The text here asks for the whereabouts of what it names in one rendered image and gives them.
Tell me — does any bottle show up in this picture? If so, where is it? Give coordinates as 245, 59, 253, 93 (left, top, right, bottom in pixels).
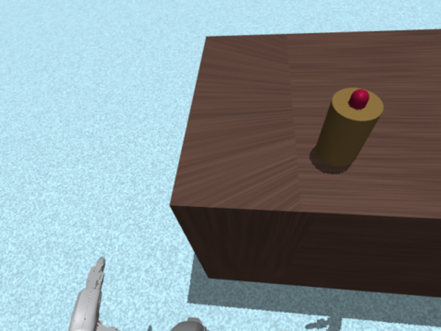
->
316, 88, 384, 166

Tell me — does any left robot hand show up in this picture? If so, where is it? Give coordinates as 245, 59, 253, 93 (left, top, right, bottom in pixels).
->
68, 257, 120, 331

